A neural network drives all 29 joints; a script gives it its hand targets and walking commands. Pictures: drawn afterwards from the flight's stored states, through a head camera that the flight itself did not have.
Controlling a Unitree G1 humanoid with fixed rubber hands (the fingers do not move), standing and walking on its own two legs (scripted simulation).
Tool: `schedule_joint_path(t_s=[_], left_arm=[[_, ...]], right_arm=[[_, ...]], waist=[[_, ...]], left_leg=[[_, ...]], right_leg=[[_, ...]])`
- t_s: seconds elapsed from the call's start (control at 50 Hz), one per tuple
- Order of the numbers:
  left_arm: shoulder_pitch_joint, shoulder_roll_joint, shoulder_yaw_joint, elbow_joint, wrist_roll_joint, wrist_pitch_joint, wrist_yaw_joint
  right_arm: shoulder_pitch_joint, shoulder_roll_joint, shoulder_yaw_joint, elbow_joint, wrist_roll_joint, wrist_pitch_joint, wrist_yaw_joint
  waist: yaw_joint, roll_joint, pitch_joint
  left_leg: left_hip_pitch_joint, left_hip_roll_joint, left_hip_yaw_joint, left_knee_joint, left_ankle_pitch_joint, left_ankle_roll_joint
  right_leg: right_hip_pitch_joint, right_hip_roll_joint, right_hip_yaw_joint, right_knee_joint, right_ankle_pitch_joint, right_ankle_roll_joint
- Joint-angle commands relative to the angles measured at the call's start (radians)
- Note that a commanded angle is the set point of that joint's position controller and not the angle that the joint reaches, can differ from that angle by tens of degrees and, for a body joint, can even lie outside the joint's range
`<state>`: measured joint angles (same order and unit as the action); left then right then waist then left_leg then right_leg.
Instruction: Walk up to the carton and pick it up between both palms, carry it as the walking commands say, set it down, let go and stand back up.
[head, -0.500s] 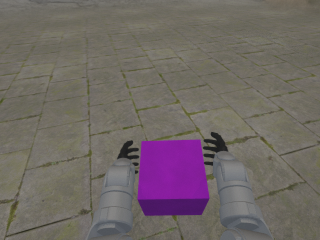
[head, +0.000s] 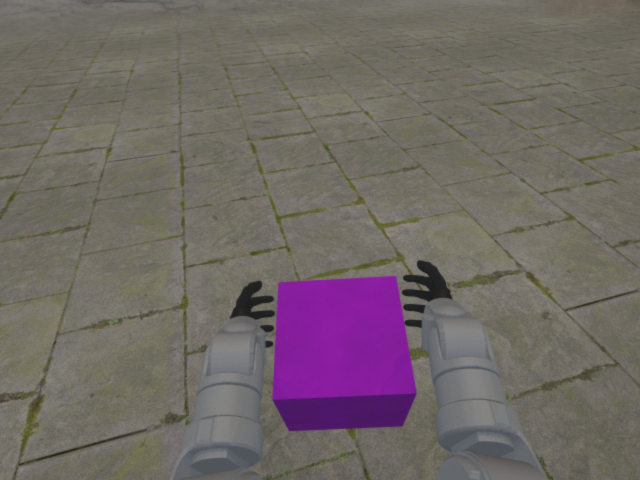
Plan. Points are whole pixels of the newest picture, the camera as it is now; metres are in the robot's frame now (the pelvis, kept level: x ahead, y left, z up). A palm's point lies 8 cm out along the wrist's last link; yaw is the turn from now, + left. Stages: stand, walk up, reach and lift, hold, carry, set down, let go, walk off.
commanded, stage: reach and lift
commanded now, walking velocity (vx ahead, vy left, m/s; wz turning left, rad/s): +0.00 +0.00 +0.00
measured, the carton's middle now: (341, 355) +0.32 +0.00 -0.03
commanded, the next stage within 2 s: hold in 0.44 s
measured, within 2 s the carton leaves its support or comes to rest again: neither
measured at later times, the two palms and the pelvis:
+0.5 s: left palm (242, 338) +0.29 +0.13 +0.06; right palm (444, 321) +0.30 -0.13 +0.07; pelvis +0.00 +0.00 +0.00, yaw +0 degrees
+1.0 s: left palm (243, 342) +0.29 +0.13 +0.06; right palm (447, 325) +0.29 -0.14 +0.07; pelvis -0.01 +0.00 +0.00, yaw +0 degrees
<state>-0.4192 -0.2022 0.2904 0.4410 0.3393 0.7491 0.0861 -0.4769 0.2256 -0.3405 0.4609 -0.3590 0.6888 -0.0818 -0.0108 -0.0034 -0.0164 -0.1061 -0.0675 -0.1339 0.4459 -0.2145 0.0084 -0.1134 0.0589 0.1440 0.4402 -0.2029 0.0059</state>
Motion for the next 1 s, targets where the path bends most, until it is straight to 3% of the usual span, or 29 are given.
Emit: schedule_joint_path(t_s=[0.0, 0.24, 0.54, 0.8, 0.98], left_arm=[[-0.677, -0.971, -0.499, -0.062, -0.305, -0.078, -0.278], [-0.597, -0.983, -0.531, -0.108, -0.318, -0.065, -0.273], [-0.554, -0.990, -0.553, -0.151, -0.331, -0.050, -0.276], [-0.595, -0.980, -0.531, -0.133, -0.325, -0.055, -0.281], [-0.605, -0.977, -0.530, -0.126, -0.325, -0.057, -0.283]], right_arm=[[-0.402, 1.056, 0.469, 0.133, 0.273, 0.019, 0.284], [-0.339, 1.044, 0.510, 0.072, 0.289, 0.033, 0.294], [-0.293, 1.036, 0.534, 0.030, 0.299, 0.050, 0.305], [-0.327, 1.037, 0.523, 0.048, 0.297, 0.049, 0.308], [-0.330, 1.037, 0.519, 0.057, 0.294, 0.046, 0.303]], waist=[[-0.003, 0.005, -0.232], [-0.005, 0.007, -0.225], [-0.017, 0.009, -0.185], [-0.016, 0.005, -0.159], [-0.014, 0.002, -0.178]], left_leg=[[0.023, -0.010, 0.048, -0.082, 0.079, -0.023], [0.039, -0.010, 0.041, -0.092, 0.104, -0.021], [0.020, -0.007, 0.037, -0.108, 0.046, -0.017], [-0.014, -0.004, 0.041, -0.112, -0.051, -0.010], [-0.003, -0.005, 0.045, -0.106, -0.024, -0.009]], right_leg=[[0.061, 0.012, -0.052, -0.065, 0.118, 0.015], [0.071, 0.015, -0.054, -0.072, 0.141, 0.011], [0.082, 0.014, -0.058, -0.082, 0.092, 0.002], [0.064, 0.007, -0.060, -0.083, 0.001, 0.002], [0.059, 0.005, -0.061, -0.080, 0.023, 0.004]])
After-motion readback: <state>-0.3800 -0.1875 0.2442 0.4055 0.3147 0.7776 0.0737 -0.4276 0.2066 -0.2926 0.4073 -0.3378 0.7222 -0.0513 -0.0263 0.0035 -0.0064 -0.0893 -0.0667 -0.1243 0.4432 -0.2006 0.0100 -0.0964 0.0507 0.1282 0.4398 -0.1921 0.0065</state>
